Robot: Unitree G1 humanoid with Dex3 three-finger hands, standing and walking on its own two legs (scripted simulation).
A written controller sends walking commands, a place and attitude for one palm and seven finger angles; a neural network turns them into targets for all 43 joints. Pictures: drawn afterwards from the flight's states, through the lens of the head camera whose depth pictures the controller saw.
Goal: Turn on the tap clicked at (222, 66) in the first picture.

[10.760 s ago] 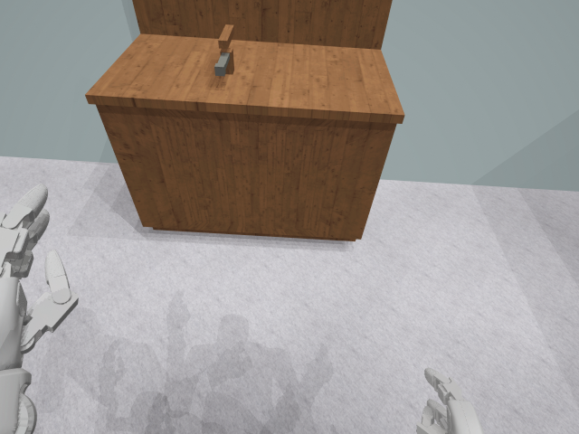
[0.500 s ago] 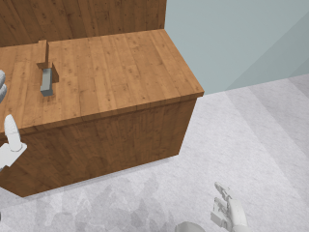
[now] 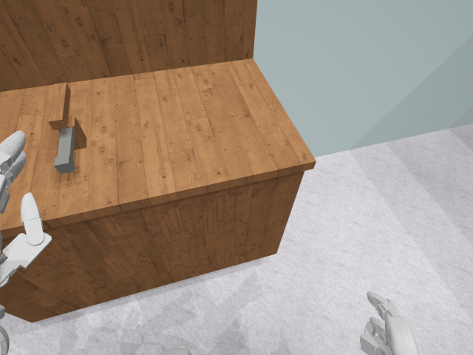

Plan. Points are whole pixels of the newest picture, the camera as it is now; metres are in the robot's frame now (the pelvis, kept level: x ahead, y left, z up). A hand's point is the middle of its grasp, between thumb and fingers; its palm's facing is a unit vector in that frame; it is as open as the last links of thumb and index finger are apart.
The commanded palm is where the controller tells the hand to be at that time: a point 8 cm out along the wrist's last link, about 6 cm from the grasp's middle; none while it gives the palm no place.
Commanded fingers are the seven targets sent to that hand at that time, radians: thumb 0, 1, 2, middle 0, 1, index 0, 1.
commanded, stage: come to a stop and stand still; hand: left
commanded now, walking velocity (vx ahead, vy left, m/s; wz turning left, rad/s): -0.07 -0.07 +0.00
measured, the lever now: (64, 164) +0.46 +0.39 +0.00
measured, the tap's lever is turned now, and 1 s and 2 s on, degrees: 0 0 0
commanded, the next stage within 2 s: look again from close up in 1.48 s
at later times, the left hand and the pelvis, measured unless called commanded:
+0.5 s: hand out of the picture +0.23 +0.27 +0.20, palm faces +0.47 -0.76 -0.45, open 7.4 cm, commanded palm +0.15 +0.27 +0.17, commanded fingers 0.00 0.90 0.90 -0.20 -0.30 -0.20 -0.30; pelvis -0.02 -0.01 -0.01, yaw -2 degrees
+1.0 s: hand (11, 228) +0.23 +0.27 +0.18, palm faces +0.35 -0.87 -0.34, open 7.4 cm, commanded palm +0.17 +0.31 +0.17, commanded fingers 0.00 0.90 0.90 -0.20 -0.30 -0.20 -0.30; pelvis +0.00 +0.04 +0.00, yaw -3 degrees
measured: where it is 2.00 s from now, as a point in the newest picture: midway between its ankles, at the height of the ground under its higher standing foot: outside the picture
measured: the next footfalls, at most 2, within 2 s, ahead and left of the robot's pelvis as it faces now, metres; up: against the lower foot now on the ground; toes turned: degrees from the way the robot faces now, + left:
left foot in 0.06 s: +0.09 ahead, +0.13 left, +0.00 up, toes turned -3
right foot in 0.32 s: +0.04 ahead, -0.10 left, +0.00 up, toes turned -4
